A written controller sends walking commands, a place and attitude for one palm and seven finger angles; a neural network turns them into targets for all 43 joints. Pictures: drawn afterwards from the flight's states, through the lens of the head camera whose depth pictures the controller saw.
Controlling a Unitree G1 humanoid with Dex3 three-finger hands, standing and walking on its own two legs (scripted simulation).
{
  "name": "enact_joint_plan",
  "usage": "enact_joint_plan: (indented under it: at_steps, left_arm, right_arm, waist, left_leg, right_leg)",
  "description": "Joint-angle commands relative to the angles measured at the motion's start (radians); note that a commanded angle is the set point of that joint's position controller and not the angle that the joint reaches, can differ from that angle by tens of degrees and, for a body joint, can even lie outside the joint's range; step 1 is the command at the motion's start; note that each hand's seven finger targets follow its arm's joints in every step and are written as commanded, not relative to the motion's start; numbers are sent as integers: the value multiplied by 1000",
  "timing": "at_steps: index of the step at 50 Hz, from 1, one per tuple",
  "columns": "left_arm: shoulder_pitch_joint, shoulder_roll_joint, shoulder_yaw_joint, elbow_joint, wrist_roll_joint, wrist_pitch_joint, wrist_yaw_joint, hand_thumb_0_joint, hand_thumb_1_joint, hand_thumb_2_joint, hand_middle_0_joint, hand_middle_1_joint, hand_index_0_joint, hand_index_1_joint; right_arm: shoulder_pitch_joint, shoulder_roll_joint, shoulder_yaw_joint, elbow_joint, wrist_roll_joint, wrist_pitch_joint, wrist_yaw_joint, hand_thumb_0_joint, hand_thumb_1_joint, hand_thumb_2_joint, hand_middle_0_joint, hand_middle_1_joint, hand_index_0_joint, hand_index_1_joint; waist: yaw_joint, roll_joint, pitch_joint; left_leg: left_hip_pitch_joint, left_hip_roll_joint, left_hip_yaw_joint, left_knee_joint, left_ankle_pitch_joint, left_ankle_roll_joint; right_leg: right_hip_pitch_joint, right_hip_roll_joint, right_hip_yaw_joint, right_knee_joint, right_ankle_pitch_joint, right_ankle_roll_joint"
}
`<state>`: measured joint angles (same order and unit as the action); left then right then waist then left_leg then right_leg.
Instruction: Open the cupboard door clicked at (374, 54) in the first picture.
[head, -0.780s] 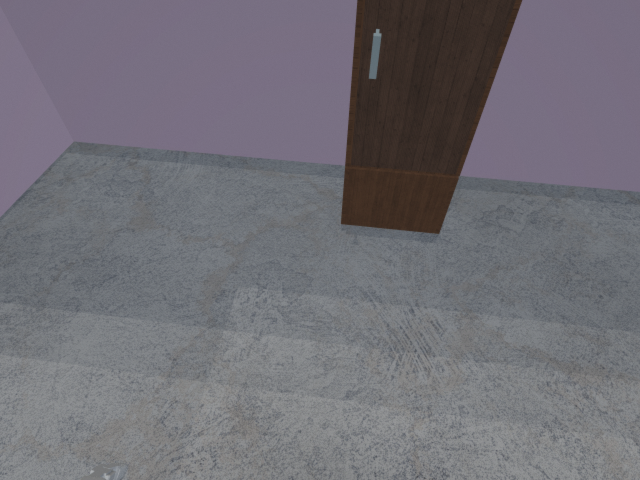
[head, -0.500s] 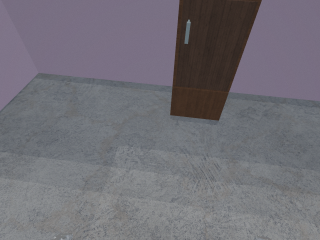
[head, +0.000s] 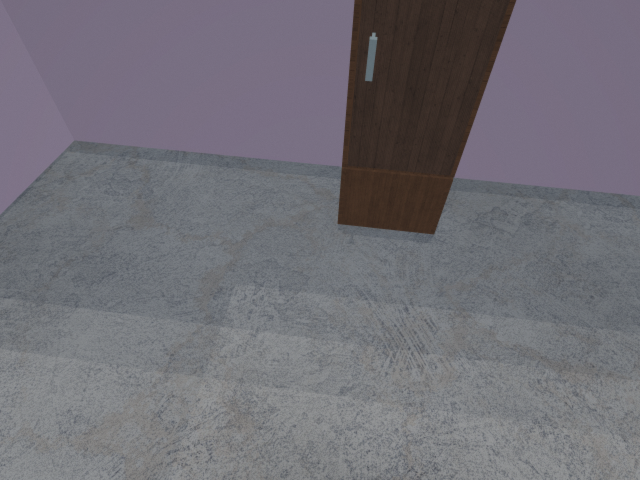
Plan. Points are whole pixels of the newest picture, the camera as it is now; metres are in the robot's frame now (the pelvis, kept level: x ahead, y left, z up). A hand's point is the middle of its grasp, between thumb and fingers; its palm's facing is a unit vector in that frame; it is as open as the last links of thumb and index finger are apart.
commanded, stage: stand and wait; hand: left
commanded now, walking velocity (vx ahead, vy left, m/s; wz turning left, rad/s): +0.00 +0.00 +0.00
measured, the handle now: (371, 56) +1.23 -0.08 -0.01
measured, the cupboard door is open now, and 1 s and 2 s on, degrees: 0 0 0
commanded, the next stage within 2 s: look at it before walking up in 0.06 s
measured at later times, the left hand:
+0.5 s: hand out of the picture +0.07 +0.25 -0.16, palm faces -0.02 -0.95 -0.33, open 7.4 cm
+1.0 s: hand out of the picture +0.06 +0.22 -0.18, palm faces -0.07 -0.96 -0.26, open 7.4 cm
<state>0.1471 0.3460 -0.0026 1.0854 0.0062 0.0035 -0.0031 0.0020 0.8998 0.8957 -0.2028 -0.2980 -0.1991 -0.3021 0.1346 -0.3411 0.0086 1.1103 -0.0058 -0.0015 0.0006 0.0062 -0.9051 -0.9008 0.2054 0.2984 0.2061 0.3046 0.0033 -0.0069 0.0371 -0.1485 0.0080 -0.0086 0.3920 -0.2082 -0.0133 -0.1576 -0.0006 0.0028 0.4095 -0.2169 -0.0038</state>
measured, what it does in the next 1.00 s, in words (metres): stands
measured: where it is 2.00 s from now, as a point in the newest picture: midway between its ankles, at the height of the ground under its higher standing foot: (344, 456)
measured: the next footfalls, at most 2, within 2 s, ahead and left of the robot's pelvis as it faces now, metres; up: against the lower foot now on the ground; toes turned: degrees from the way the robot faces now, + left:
left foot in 1.50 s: +0.38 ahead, +0.06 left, +0.00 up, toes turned -14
right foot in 1.98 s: +0.36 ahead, -0.22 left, +0.00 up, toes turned -46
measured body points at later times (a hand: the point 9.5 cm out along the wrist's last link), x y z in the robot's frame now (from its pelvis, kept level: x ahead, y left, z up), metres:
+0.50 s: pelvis +0.00 +0.00 +0.00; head +0.00 +0.01 +0.45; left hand +0.07 +0.30 -0.13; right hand +0.08 -0.29 -0.13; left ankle +0.00 +0.13 -0.74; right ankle +0.00 -0.12 -0.74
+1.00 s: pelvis +0.03 +0.00 -0.01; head +0.03 +0.00 +0.44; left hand +0.07 +0.27 -0.16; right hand +0.07 -0.27 -0.15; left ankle +0.00 +0.13 -0.74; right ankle +0.00 -0.12 -0.74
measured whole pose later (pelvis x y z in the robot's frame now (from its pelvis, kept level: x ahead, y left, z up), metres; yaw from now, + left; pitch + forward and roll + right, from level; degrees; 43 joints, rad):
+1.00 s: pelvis +0.03 +0.00 -0.01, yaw -6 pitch +0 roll +1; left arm 0.28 0.28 0.02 1.04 0.02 0.04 -0.03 0.00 0.90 0.90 -0.20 -0.30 -0.20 -0.30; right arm 0.20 -0.26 -0.01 1.05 -0.02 0.00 0.00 0.00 -0.91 -0.90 0.20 0.30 0.21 0.30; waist 0.03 -0.01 0.00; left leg -0.17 0.04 0.08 0.51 -0.33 -0.01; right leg -0.25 0.03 0.06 0.60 -0.38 -0.02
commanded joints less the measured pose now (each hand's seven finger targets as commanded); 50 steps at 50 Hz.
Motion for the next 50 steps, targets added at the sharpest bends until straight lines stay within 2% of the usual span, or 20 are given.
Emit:
enact_joint_plan:
  at_steps: [1,23,36,38,39,40,41,42,44,46,47,48,49,50]
  left_arm:
    - [-45,203,35,-69,3,-30,13,0,900,900,-200,-300,-200,-300]
    - [-42,198,34,-63,6,-29,12,0,900,900,-200,-300,-200,-300]
    - [-38,204,34,-59,6,-33,14,0,900,900,-200,-300,-200,-300]
    - [-37,203,33,-57,5,-33,14,0,900,900,-200,-300,-200,-300]
    - [-11,149,23,-45,3,-27,15,0,900,900,-200,-300,-200,-300]
    - [13,105,15,-36,5,-14,15,0,900,900,-200,-300,-200,-300]
    - [41,85,15,-36,8,-3,13,0,900,900,-200,-300,-200,-300]
    - [49,90,19,-44,11,6,7,0,900,900,-200,-300,-200,-300]
    - [63,90,34,-75,16,16,-6,0,900,900,-200,-300,-200,-300]
    - [87,80,45,-106,18,15,-15,0,900,900,-200,-300,-200,-300]
    - [97,64,49,-123,18,11,-19,0,900,900,-200,-300,-200,-300]
    - [109,36,51,-133,18,5,-24,0,900,900,-200,-300,-200,-300]
    - [106,11,55,-148,17,0,-28,0,900,900,-200,-300,-200,-300]
    - [85,-1,58,-163,18,-5,-32,0,900,900,-200,-300,-200,-300]
  right_arm:
    - [-57,-202,-43,-66,-3,-31,-12,0,-900,-900,200,300,200,300]
    - [-65,-202,-43,-62,-3,-33,-10,0,-900,-900,200,300,200,300]
    - [-65,-204,-42,-59,0,-33,-12,0,-900,-900,200,300,200,300]
    - [-71,-204,-42,-59,0,-33,-12,0,-900,-900,200,300,200,300]
    - [-51,-149,-30,-47,-4,-27,-11,0,-900,-900,200,300,200,300]
    - [-18,-102,-20,-38,-8,-19,-11,0,-900,-900,200,300,200,300]
    - [13,-82,-18,-36,-11,-12,-10,0,-900,-900,200,300,200,300]
    - [22,-85,-22,-42,-14,-7,-10,0,-900,-900,200,300,200,300]
    - [38,-104,-38,-64,-17,-4,-10,0,-900,-900,200,300,200,300]
    - [63,-129,-56,-88,-16,-7,-11,0,-900,-900,200,300,200,300]
    - [82,-138,-64,-97,-15,-10,-13,0,-900,-900,200,300,200,300]
    - [94,-152,-73,-105,-14,-17,-16,0,-900,-900,200,300,200,300]
    - [102,-157,-82,-112,-12,-25,-17,0,-900,-900,200,300,200,300]
    - [118,-146,-85,-114,-14,-32,-18,0,-900,-900,200,300,200,300]
  waist:
    - [0,-2,-65]
    - [0,18,-55]
    - [-3,-5,-89]
    - [0,5,-77]
    - [0,-1,-94]
    - [-3,-4,-81]
    - [-1,6,-68]
    - [-1,0,-24]
    - [-2,26,52]
    - [-4,67,80]
    - [-9,94,87]
    - [-9,145,80]
    - [-11,184,65]
    - [-21,192,62]
  left_leg:
    - [0,102,-94,-66,89,41]
    - [6,107,-100,-88,85,42]
    - [37,110,-91,-71,160,39]
    - [34,110,-88,-74,157,39]
    - [52,111,-69,-62,131,29]
    - [44,108,-50,-48,65,19]
    - [30,105,-38,-33,-37,17]
    - [-5,104,-35,-35,-147,21]
    - [-55,123,-55,-59,-322,37]
    - [-43,171,-100,-77,-415,69]
    - [-35,211,-144,-98,-442,94]
    - [-11,264,-189,-124,-429,124]
    - [13,321,-205,-133,-359,155]
    - [40,340,-188,-120,-250,174]
  right_leg:
    - [0,-122,110,-94,52,-31]
    - [-9,-117,105,-97,57,-25]
    - [19,-122,106,-87,159,-28]
    - [17,-124,102,-89,160,-27]
    - [15,-122,107,-91,137,-21]
    - [-4,-111,116,-81,64,-18]
    - [-29,-100,128,-76,-47,-21]
    - [-73,-87,145,-77,-162,-27]
    - [-160,-56,157,-45,-297,-37]
    - [-241,-17,133,44,-322,-40]
    - [-275,9,106,118,-304,-36]
    - [-302,36,50,221,-245,-29]
    - [-317,29,-11,307,-218,-17]
    - [-340,6,-27,340,-252,-10]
